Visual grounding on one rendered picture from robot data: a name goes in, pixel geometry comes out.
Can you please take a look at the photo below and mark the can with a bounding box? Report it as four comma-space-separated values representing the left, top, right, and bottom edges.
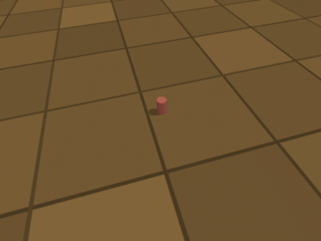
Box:
156, 96, 167, 115

